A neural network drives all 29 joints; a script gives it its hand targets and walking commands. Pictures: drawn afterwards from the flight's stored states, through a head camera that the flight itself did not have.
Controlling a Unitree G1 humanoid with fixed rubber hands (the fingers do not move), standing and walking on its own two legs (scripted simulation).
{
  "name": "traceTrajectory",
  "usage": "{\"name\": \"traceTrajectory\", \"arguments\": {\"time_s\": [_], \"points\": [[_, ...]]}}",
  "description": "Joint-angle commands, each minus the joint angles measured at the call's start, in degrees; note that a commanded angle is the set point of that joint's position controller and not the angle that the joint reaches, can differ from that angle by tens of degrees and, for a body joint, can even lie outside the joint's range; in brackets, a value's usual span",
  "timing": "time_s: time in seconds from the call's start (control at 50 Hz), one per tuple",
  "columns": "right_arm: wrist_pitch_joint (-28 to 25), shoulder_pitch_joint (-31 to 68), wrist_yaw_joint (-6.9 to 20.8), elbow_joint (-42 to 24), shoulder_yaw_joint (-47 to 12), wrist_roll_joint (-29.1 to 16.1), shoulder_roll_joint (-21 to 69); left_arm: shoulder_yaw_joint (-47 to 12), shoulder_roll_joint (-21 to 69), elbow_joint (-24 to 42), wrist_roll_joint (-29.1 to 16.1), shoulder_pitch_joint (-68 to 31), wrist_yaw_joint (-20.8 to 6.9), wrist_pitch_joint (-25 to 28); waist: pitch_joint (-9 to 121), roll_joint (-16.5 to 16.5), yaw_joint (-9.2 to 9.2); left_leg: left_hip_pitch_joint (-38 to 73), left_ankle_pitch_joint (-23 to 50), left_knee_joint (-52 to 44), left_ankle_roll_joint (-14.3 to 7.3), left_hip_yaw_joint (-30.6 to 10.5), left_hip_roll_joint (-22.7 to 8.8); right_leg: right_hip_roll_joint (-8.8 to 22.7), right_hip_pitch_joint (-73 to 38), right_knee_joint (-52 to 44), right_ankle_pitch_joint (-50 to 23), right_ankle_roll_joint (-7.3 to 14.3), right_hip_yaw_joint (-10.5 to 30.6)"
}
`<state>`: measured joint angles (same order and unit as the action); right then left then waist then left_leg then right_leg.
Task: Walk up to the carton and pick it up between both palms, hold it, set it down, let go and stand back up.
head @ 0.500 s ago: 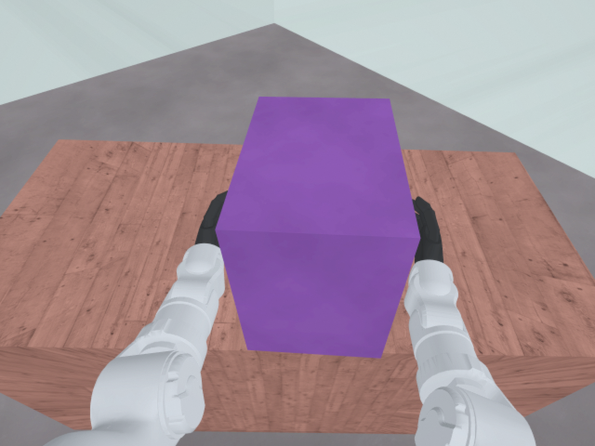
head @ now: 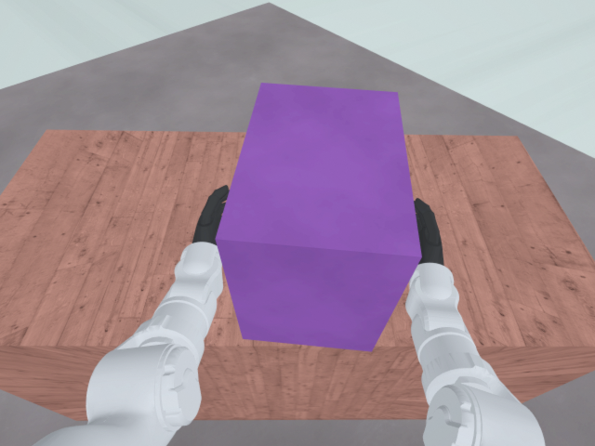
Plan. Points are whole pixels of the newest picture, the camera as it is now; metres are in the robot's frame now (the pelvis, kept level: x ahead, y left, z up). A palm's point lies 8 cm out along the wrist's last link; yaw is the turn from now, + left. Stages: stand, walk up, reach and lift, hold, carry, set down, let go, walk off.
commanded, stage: set down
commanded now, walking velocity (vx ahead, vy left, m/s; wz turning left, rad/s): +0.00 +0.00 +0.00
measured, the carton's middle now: (317, 219) +0.47 -0.04 +0.01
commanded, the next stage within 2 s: none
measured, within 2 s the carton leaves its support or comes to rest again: neither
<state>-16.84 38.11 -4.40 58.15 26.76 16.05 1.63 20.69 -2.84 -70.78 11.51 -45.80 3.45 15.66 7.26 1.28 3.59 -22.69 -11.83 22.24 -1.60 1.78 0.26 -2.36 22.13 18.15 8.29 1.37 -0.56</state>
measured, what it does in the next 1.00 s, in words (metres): shifts its weight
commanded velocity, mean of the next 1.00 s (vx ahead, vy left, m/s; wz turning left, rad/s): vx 0.00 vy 0.00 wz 0.00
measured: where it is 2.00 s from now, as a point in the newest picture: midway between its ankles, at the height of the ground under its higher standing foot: outside the picture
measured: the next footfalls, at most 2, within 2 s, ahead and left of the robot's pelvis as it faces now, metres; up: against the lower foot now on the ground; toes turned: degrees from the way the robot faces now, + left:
none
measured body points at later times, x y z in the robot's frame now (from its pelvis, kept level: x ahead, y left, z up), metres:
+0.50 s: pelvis -0.03 +0.00 -0.02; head +0.02 +0.01 +0.43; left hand +0.43 +0.15 +0.05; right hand +0.40 -0.20 +0.06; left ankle -0.02 +0.10 -0.74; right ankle -0.01 -0.10 -0.74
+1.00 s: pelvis -0.05 -0.01 -0.02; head -0.02 +0.01 +0.43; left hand +0.43 +0.16 +0.14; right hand +0.39 -0.23 +0.15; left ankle -0.02 +0.10 -0.74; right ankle -0.01 -0.10 -0.74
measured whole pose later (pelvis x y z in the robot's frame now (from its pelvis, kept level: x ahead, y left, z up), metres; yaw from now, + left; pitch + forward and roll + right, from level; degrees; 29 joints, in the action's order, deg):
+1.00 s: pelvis -0.05 -0.01 -0.02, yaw +1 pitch +16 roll -1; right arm 10.7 55.0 -7.7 56.6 6.9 -15.4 -13.0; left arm -2.3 -19.6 -65.8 -17.5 -61.6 4.3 -10.2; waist 14.7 -0.5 5.7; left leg -36.4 -10.8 31.0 -0.6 0.2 -0.4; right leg -2.8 35.7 27.0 7.6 2.6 -2.3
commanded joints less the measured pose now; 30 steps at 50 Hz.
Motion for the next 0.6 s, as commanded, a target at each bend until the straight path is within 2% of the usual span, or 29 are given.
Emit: {"name": "traceTrajectory", "arguments": {"time_s": [0.0,0.04,0.06,0.12,0.2,0.28,0.36,0.48,0.52,0.58], "points": [[-1.39,32.38,-0.01,-7.32,-10.11,-8.12,-10.29,-4.8,-10.35,11.84,-4.15,-34.99,1.22,3.22,39.42,0.43,-1.01,5.78,27.61,3.69,5.84,2.76,-1.07,1.51,-25.54,8.37,-37.14,-2.89,0.81],[-0.01,37.13,-1.75,-8.1,-15.36,-15.3,-10.67,-9.25,-12.17,10.66,-10.21,-38.35,2.58,3.0,42.83,-0.42,-1.22,0.45,24.56,5.23,5.09,2.28,-0.87,1.65,-25.42,10.51,-38.6,-3.31,1.63],[0.82,38.34,-2.14,-8.05,-16.87,-17.16,-10.12,-11.05,-11.78,8.88,-12.27,-38.97,2.71,3.29,43.56,-0.76,-0.93,-1.02,22.97,6.12,4.75,1.97,-0.83,1.95,-24.06,11.36,-38.28,-3.4,1.76],[2.69,39.13,-2.65,-5.19,-18.32,-19.55,-10.61,-13.2,-11.37,2.93,-14.75,-38.97,2.07,4.03,42.94,-0.8,0.0,0.56,22.29,8.83,4.6,0.71,-0.8,2.07,-17.73,12.32,-35.4,-3.07,1.31],[2.51,38.39,-3.4,0.7,-18.33,-21.83,-13.95,-14.72,-11.16,-0.56,-15.48,-37.76,1.22,3.08,41.64,1.39,1.2,7.1,28.74,12.09,6.18,-0.85,-1.37,0.78,-9.56,11.96,-33.08,-2.02,-0.29],[1.5,39.44,-3.52,1.32,-17.86,-23.57,-19.2,-15.49,-13.29,2.42,-16.43,-38.65,1.65,1.53,44.3,3.71,1.25,13.81,35.4,14.25,7.8,-1.35,-2.01,-0.72,-3.24,10.83,-30.18,-1.21,-1.56],[2.08,41.73,-3.21,-2.2,-18.45,-25.17,-22.81,-16.12,-15.8,7.17,-17.96,-40.55,2.1,-0.48,48.24,3.94,0.8,15.53,36.68,14.75,8.04,-1.23,-1.92,-1.17,-2.59,10.6,-30.23,-1.55,-1.69],[7.17,45.54,-2.11,-9.33,-20.34,-28.79,-26.56,-18.23,-19.91,16.36,-22.14,-45.24,2.52,-5.22,52.5,3.53,0.44,13.97,29.93,12.83,6.91,-1.39,-1.33,-0.79,-4.55,10.53,-28.93,-2.15,-0.98],[9.62,46.71,-1.52,-9.34,-20.83,-29.84,-26.89,-19.49,-20.64,16.63,-23.89,-46.78,2.5,-7.15,50.89,3.45,0.55,13.18,26.04,12.08,6.34,-1.81,-1.36,-0.5,-2.75,9.83,-25.34,-1.82,-0.84],[13.31,48.54,-0.81,-7.15,-21.63,-30.74,-26.22,-21.87,-21.15,13.47,-26.75,-48.6,2.22,-9.31,46.07,2.24,0.97,8.8,16.29,10.03,4.69,-2.44,-1.29,0.37,-0.78,9.32,-18.31,-1.4,-0.51]]}}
